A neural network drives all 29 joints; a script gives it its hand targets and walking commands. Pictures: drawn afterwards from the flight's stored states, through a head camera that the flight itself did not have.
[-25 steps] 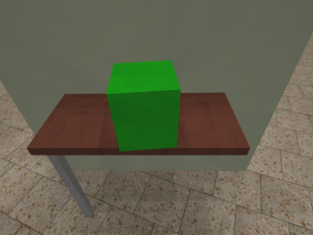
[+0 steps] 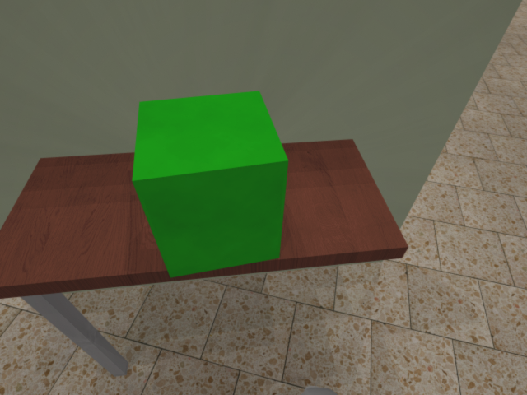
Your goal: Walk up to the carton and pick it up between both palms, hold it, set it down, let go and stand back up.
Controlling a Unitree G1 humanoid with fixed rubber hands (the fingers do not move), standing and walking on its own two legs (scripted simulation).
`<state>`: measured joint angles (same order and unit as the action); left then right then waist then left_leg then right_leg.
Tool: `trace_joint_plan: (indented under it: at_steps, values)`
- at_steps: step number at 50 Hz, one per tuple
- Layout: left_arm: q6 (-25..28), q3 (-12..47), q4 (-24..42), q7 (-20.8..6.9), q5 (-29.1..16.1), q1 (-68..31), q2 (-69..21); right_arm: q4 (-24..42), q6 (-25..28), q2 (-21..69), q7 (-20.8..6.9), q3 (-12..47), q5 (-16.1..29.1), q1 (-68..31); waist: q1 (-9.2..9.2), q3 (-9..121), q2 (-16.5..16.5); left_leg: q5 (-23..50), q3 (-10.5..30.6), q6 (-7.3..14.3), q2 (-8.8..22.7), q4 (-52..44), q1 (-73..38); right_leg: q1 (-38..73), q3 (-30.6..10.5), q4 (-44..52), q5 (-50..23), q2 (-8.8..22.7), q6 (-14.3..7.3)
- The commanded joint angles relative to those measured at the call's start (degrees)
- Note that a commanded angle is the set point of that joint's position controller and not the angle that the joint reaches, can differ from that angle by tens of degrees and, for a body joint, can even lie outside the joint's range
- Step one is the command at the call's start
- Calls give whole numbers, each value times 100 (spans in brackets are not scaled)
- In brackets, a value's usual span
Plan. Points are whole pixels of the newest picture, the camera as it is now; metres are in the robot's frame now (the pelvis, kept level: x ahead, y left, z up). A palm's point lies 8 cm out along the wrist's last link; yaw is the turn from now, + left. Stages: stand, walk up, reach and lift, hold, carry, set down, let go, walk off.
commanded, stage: stand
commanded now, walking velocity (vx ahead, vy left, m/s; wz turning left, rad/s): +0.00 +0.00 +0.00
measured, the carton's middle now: (214, 185) +0.47 +0.07 +0.06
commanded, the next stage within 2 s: none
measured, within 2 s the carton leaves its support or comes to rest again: neither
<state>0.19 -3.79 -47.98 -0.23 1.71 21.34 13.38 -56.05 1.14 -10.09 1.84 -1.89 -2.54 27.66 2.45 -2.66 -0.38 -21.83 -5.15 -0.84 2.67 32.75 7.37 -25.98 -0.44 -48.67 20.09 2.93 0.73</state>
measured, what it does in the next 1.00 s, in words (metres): steps on the spot: right foot, then left foot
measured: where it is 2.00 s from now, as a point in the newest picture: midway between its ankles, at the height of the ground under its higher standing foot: outside the picture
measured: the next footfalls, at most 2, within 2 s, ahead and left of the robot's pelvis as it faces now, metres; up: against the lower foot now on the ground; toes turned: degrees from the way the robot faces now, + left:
right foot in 0.06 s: +0.16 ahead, -0.14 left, +0.00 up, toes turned -2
left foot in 0.36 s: +0.09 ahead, +0.11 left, +0.00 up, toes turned +5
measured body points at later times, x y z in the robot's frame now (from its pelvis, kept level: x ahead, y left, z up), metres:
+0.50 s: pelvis +0.04 +0.00 -0.01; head +0.07 +0.02 +0.44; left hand +0.13 +0.26 -0.15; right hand +0.13 -0.26 -0.12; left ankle +0.05 +0.10 -0.73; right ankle +0.05 -0.13 -0.68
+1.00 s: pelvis +0.01 +0.02 -0.01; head +0.04 +0.03 +0.43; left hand +0.11 +0.27 -0.14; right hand +0.10 -0.23 -0.13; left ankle +0.05 +0.14 -0.73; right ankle +0.04 -0.13 -0.73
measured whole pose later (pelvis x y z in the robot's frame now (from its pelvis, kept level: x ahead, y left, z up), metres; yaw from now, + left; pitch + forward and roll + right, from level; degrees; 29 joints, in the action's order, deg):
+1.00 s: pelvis +0.01 +0.02 -0.01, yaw +0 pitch -5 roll +1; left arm -2.2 -0.7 -41.9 0.6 1.1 13.9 13.2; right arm -41.8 -1.7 -13.4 -0.1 -1.4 -1.6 14.7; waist -0.5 -8.7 -1.4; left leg -16.7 -1.8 0.0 0.3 40.8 17.5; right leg -17.8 -2.2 -42.8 20.0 3.1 1.8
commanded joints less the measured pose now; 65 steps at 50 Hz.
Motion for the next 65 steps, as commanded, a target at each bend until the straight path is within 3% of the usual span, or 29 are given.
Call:
trace_joint_plan:
  at_steps: [1,2,4,5,6,9,13,16,17,18,19,20,24,29,32,34,35,40,46,47,48,49,50,53,58,61,63,64,65]
  values:
    - [182,-163,288,121,-20,1008,508,533,2,-1161,-46,-232,5,-217,-503,-249,299,1469,576,560,666,195,1619,2133,516,1743,-1599,-456,21]
    - [193,-190,334,198,-23,1089,695,568,-14,-923,-69,-122,56,-77,-543,23,-266,951,331,255,435,657,2027,2638,79,1670,-1869,-91,-84]
    - [167,-271,642,342,-6,1009,1287,794,-131,-794,-88,-115,87,8,-568,418,-1152,-1260,93,-140,-204,2611,2054,2072,-2500,2612,-1572,1819,-1262]
    - [125,-387,619,346,36,887,1526,887,-307,-869,-54,-162,-12,-12,-612,329,-1261,-2131,471,-31,-136,3428,1985,1437,-3046,2975,-50,2103,-1820]
    - [89,-348,699,356,58,364,1446,959,-420,-1006,-52,-158,-36,-391,-552,-283,-1080,-1666,652,-36,-11,3664,2432,1044,-3157,3233,592,2023,-1820]
    - [43,-166,908,362,93,-317,1245,928,-384,-744,-87,-86,39,-66,-253,-388,-975,-1338,741,-38,183,3119,2009,681,-1772,2774,-977,1508,-1552]
    - [-22,-164,1037,307,85,-836,1256,1063,-331,-914,-107,-179,82,-18,-119,132,-1288,-738,402,-63,45,1918,1324,619,-1274,2300,-1414,1204,-1468]
    - [-73,-46,1257,264,-37,-1210,1113,1161,-178,-1012,-146,-247,126,389,291,617,-528,1220,263,117,-74,-138,-30,219,-660,1232,-1657,745,-867]
    - [-91,5,1328,236,-105,-1198,864,1283,-105,-1244,-148,-293,79,307,326,642,243,1601,932,325,319,-654,-127,-4,-286,381,-1116,329,-520]
    - [-114,90,1370,231,-194,-936,404,1509,-62,-1730,-136,-390,60,-258,79,504,1500,1459,2479,782,1413,-1279,262,-473,237,-440,733,-428,-176]
    - [-215,-42,1326,279,-123,-975,517,1662,-116,-2083,-112,-510,98,-687,197,167,1804,882,3205,1555,2099,-1819,1430,-108,-82,-1242,1863,-504,-135]
    - [-272,-64,1253,304,-142,-1055,738,1815,-148,-2034,-86,-487,100,-1367,64,-234,1840,991,3274,1808,2267,-1923,1998,-30,-314,-1702,1529,-270,-94]
    - [-53,-31,961,260,-149,-884,711,1862,-100,-1416,-12,-194,29,-1248,-40,35,1304,4441,1578,1257,1314,-662,169,-415,-305,-1052,1109,-326,-55]
    - [104,38,1005,136,-215,-924,518,1884,-226,-1576,-29,-296,71,-996,54,780,1097,4193,1321,1052,1043,21,-974,263,69,1669,163,-316,-17]
    - [173,-23,893,156,-121,-385,884,1991,-218,-1324,-100,-173,163,-1160,-247,1237,295,2970,828,461,756,752,632,2369,-564,2646,-1963,164,-253]
    - [129,-234,909,163,-72,-293,1412,2083,-330,-981,-102,-132,146,-1123,-432,1030,-1247,-1263,539,110,-77,1897,1615,2116,-2390,2689,-1970,1695,-1451]
    - [119,-223,881,152,-8,-419,1425,2153,-425,-1032,-81,-130,123,-1405,-503,650,-1525,-1332,740,85,-13,2412,1729,1628,-2658,2867,-1530,1803,-1793]
    - [35,-10,1078,192,51,-508,1146,1995,-269,-1022,-96,-149,134,-1191,-329,175,-1025,-851,602,-106,-23,1884,2259,2031,-1260,2257,-3690,1068,-1257]
    - [-53,-51,1367,160,-57,-1048,1323,1919,-138,-1104,-169,-266,120,-566,65,591,-754,1295,422,42,-143,-414,174,935,-772,1466,-2638,634,-741]
    - [-66,-34,1439,119,-82,-1030,1146,1921,-78,-1310,-163,-327,70,-394,111,691,-336,1765,883,219,141,-513,-273,462,-527,1082,-1671,362,-454]
    - [-103,51,1493,76,-130,-879,762,1978,-23,-1791,-129,-435,38,-464,64,678,777,1353,2281,706,1185,-1160,-179,-53,-2,74,-46,-309,-107]
    - [-211,-21,1410,101,-61,-722,701,1988,-45,-2127,-106,-592,77,-513,196,483,1380,-229,3312,1491,1959,-1925,875,196,-10,-912,2023,-606,-41]
    - [-293,-59,1313,136,-70,-734,873,2069,-92,-2078,-80,-547,65,-1068,143,-67,1517,-1042,3555,1804,2116,-2188,1641,140,-279,-1660,1749,-356,-20]
    - [-188,-65,1211,117,-86,-662,905,2158,-83,-1513,-21,-268,62,-1321,-37,-477,1272,65,2463,1507,1528,-1750,1472,-122,-392,-1533,1094,-209,-45]
    - [-18,-93,1071,-52,-55,-341,727,2052,-124,-1581,-39,-301,-1,-1005,-27,-92,1361,-829,2066,1321,1156,-1531,599,106,95,381,1143,-134,-8]
    - [118,-50,925,-13,-113,186,751,2094,-187,-1584,-76,-269,68,-1277,-352,385,1052,662,1330,876,825,-575,1067,1809,356,2437,-804,-404,-59]
    - [120,-126,817,50,8,344,1142,2036,-179,-1118,-122,-129,137,-833,-357,516,-227,-147,572,247,254,648,2099,2418,-1169,2970,43,511,-375]
    - [106,-201,910,120,48,185,1567,2197,-232,-890,-151,-74,90,-983,-404,191,-1050,-912,228,-100,-196,1720,2864,1945,-2978,3494,1167,1745,-948]
    - [72,-343,801,172,71,196,1848,2266,-381,-1167,-116,-166,33,-1407,-681,-313,-1227,-1015,797,52,14,2661,2679,884,-3361,3898,1901,2199,-1669]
